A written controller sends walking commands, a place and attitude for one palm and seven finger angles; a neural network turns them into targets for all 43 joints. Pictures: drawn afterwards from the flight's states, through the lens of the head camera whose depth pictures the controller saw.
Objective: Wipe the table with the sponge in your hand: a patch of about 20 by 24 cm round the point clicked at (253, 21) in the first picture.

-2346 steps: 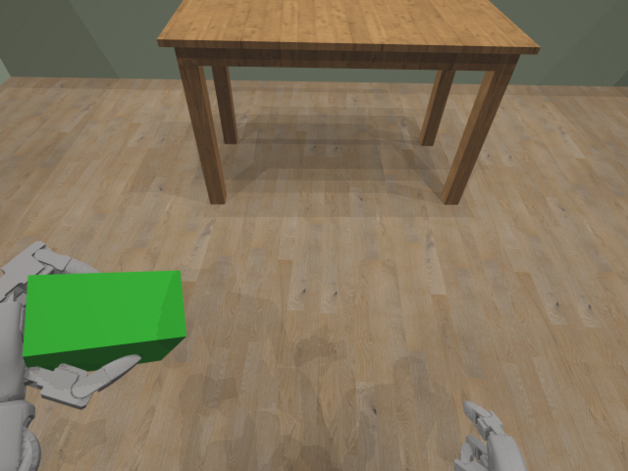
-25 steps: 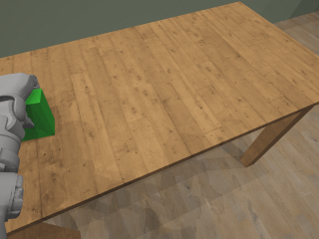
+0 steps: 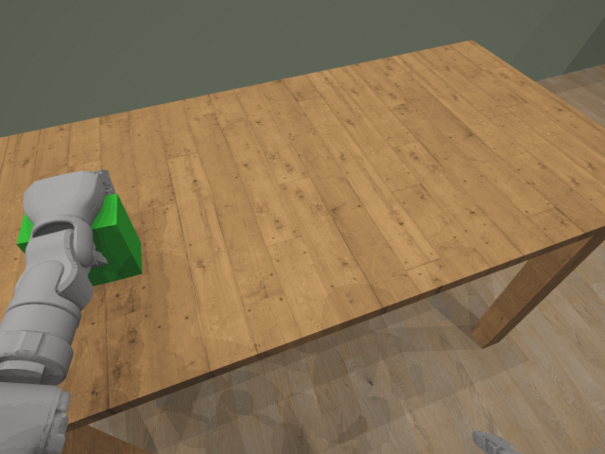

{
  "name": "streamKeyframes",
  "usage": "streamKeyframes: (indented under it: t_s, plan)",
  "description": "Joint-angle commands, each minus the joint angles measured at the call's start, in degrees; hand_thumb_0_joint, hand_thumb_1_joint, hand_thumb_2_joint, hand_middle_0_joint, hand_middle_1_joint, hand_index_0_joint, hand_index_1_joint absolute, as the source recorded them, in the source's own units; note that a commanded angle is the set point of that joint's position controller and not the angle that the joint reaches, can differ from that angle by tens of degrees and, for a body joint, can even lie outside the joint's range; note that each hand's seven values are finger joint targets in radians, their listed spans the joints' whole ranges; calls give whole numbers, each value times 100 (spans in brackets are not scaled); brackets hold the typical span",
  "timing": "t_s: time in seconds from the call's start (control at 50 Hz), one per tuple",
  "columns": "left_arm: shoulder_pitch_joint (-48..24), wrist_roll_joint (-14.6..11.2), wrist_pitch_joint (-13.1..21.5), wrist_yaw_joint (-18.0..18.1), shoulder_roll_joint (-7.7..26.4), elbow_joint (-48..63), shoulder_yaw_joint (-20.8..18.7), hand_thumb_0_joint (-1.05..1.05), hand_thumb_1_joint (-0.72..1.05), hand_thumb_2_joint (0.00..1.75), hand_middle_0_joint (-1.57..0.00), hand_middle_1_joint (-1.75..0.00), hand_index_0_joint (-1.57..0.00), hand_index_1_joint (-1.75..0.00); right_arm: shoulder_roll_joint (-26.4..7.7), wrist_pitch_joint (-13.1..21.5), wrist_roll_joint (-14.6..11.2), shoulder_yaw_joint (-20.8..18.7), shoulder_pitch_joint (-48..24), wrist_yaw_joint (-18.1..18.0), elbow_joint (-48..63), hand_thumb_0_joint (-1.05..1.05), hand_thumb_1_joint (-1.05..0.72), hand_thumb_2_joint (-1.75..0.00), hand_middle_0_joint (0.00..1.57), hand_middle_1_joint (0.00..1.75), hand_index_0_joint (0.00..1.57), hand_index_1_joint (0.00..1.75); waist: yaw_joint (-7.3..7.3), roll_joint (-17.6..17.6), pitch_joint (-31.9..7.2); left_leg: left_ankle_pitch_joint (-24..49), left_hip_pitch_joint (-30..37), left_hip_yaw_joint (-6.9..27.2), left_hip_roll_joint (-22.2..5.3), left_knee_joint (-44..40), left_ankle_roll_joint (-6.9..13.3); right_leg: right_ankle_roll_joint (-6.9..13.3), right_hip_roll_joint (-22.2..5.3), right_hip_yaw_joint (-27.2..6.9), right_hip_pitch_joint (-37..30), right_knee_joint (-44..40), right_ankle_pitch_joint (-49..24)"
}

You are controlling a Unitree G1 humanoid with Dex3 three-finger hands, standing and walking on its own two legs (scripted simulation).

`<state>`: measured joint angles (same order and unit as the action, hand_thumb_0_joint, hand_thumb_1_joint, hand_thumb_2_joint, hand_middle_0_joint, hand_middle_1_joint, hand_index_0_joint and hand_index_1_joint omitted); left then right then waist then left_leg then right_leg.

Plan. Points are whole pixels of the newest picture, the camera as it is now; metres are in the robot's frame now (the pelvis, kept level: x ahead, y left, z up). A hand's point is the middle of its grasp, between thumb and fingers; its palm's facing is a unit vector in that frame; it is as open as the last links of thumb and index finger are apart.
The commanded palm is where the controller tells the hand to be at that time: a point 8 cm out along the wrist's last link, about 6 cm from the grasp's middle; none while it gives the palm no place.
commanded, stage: wipe back along the middle lane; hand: left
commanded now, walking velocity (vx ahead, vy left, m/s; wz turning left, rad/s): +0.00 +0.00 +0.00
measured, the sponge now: (93, 252) +0.37 +0.35 +0.03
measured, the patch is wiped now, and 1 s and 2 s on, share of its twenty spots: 0.25 0.45 0.65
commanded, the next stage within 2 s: slide across to the third lane in 1.00 s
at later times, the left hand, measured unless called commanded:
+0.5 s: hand (90, 254) +0.33 +0.31 +0.09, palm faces +0.03 -0.03 -1.00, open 10.3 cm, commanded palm +0.29 +0.28 +0.11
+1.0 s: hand (94, 289) +0.28 +0.28 +0.09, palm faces +0.04 -0.05 -1.00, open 10.3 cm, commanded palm +0.24 +0.27 +0.11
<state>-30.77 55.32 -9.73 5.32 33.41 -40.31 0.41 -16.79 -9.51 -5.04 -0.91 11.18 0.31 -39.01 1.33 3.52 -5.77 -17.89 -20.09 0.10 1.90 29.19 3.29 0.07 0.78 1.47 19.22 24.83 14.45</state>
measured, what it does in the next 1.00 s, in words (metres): stands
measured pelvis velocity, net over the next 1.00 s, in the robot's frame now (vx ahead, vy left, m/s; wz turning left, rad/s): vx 0.00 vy -0.02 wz -0.01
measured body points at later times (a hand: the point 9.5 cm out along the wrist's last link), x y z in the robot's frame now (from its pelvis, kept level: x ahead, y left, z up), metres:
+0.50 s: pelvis +0.00 +0.00 +0.00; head +0.01 -0.02 +0.45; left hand +0.33 +0.31 +0.14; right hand +0.17 -0.23 -0.12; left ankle -0.04 +0.08 -0.74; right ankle -0.03 -0.13 -0.74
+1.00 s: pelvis +0.00 -0.02 +0.00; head +0.00 -0.05 +0.45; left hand +0.28 +0.28 +0.14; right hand +0.20 -0.25 -0.10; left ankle -0.04 +0.08 -0.74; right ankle -0.03 -0.13 -0.74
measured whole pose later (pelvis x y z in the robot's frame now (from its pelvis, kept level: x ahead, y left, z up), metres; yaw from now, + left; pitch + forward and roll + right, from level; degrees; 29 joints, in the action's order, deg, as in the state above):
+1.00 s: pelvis +0.00 -0.02 +0.00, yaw -1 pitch +3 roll -1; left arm -2.5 52.0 -19.8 4.5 28.5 -5.9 1.5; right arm -16.7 -7.1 -4.7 1.0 6.0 0.3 -36.8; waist 3.8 5.5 -4.0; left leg -18.0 -12.1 -0.2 0.9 27.5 1.9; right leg 1.4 1.8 1.1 12.6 25.4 15.5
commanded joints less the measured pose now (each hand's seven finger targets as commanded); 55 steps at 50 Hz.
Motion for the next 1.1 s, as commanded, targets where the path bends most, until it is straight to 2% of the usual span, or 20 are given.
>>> streamKeyframes:
  t_s: [0.0,0.02,0.1,0.14,0.16,0.24,0.36,0.38,0.46,0.52,0.56,0.62,0.66,0.72,0.76,0.92,0.96,1.02,1.06,1.08]
  plan:
    - [-388,-47,-115,-243,721,487,81,0,10,130,-120,-160,-120,-160,-853,160,-16,-211,-131,-48,651,0,-90,-90,20,30,20,30,-35,-386,-1154,3148,856,313,-187,-103,-206,377,158,66,-597,68,-1991]
    - [-550,-52,-177,-271,495,690,318,0,10,130,-120,-160,-120,-160,-831,154,-7,-199,-189,-51,693,0,-90,-90,20,30,20,30,-78,-307,-1142,3057,898,329,-190,-127,-229,370,154,80,-522,44,-1875]
    - [-409,-17,-366,-285,518,916,268,0,10,130,-120,-160,-120,-160,-800,173,-7,-169,-275,-32,749,0,-90,-90,20,30,20,30,-30,-213,-1002,3078,969,424,-219,-143,-268,400,168,116,-437,58,-1641]
    - [-212,-35,-425,-311,184,1124,514,0,10,130,-120,-160,-120,-160,-746,189,-3,-156,-352,-15,814,0,-90,-90,20,30,20,30,-22,-176,-1066,3239,1081,441,-231,-105,-299,389,173,123,-431,69,-1658]
    - [-21,-72,-418,-314,420,1270,217,0,10,130,-120,-160,-120,-160,-763,211,2,-146,-424,-8,843,0,-90,-90,20,30,20,30,62,-124,-1161,3443,1082,478,-251,-94,-297,416,176,77,-526,81,-1747]
    - [313,-157,-563,-337,69,1572,501,0,10,130,-120,-160,-120,-160,-719,231,-3,-114,-502,16,905,0,-90,-90,20,30,20,30,26,-310,-982,3270,1039,469,-248,-121,-320,373,175,137,-560,81,-1701]
    - [950,-236,-720,-332,97,2220,324,0,10,130,-120,-160,-120,-160,-710,303,1,-68,-744,63,993,0,-90,-90,20,30,20,30,155,-231,-948,3521,1048,538,-306,-162,-349,393,174,99,-707,112,-1779]
    - [1041,-269,-761,-335,-149,2349,563,0,10,130,-120,-160,-120,-160,-666,318,-12,-75,-731,79,998,0,-90,-90,20,30,20,30,108,-212,-955,3462,1123,538,-300,-147,-345,360,161,138,-693,127,-1712]
    - [1364,-317,-892,-303,167,2604,200,0,10,130,-120,-160,-120,-160,-700,351,5,-49,-904,65,1014,0,-90,-90,20,30,20,30,214,-326,-838,3090,939,458,-259,-248,-287,390,170,49,-927,62,-1803]
    - [1542,-368,-966,-298,-118,2687,423,0,10,130,-120,-160,-120,-160,-649,373,-11,-35,-918,51,1021,0,-90,-90,20,30,20,30,168,-438,-677,2889,872,401,-221,-280,-274,360,162,115,-945,49,-1808]
    - [1503,-364,-1026,-290,176,2783,152,0,10,130,-120,-160,-120,-160,-690,362,12,-14,-1046,18,1015,0,-90,-90,20,30,20,30,230,-485,-651,2549,805,365,-198,-353,-201,398,168,8,-1046,-8,-1782]
    - [1606,-369,-1073,-316,-117,2865,421,0,10,130,-120,-160,-120,-160,-636,393,-4,-3,-1064,-6,1036,0,-90,-90,20,30,20,30,184,-498,-609,2487,816,297,-152,-352,-176,370,144,42,-1105,-7,-1882]
    - [1849,-361,-1073,-321,133,2964,155,0,10,130,-120,-160,-120,-160,-665,411,3,10,-1168,-7,1051,0,-90,-90,20,30,20,30,270,-512,-681,2465,806,303,-142,-357,-143,402,151,-90,-1219,-9,-1991]
    - [1987,-410,-1063,-353,-98,3075,361,0,10,130,-120,-160,-120,-160,-612,446,2,11,-1148,-25,1054,0,-90,-90,20,30,20,30,213,-525,-620,2364,792,215,-99,-333,-107,352,120,-53,-1288,-15,-2138]
    - [2168,-412,-1052,-360,187,3190,70,0,10,130,-120,-160,-120,-160,-648,459,12,26,-1272,-26,1067,0,-90,-90,20,30,20,30,293,-518,-591,2270,744,222,-68,-344,-84,392,131,-227,-1370,-30,-2241]
    - [2927,-566,-1039,-339,16,3625,70,0,10,130,-120,-160,-120,-160,-577,521,15,5,-1324,-40,1105,0,-90,-90,20,30,20,30,334,-639,-541,2287,714,134,-34,-310,-75,317,82,-206,-1549,23,-2582]
    - [3087,-592,-1036,-325,246,3816,-174,0,10,130,-120,-160,-120,-160,-598,527,26,14,-1450,-38,1133,0,-90,-90,20,30,20,30,410,-620,-558,2225,705,155,-26,-327,-67,346,95,-348,-1601,26,-2627]
    - [3372,-640,-1070,-277,26,3956,-47,0,10,130,-120,-160,-120,-160,-549,534,24,-11,-1399,-41,1128,0,-90,-90,20,30,20,30,395,-640,-500,2243,698,118,-33,-322,-81,303,77,-250,-1601,39,-2619]
    - [3304,-622,-1115,-248,365,4058,-322,0,10,130,-120,-160,-120,-160,-605,517,27,9,-1539,-56,1122,0,-90,-90,20,30,20,30,445,-562,-431,2100,679,141,-33,-367,-80,337,104,-387,-1545,8,-2449]
    - [3097,-583,-1155,-235,196,4044,-126,0,10,130,-120,-160,-120,-160,-583,508,30,3,-1460,-68,1100,0,-90,-90,20,30,20,30,363,-591,-414,2100,655,103,-28,-344,-74,316,87,-307,-1524,33,-2442]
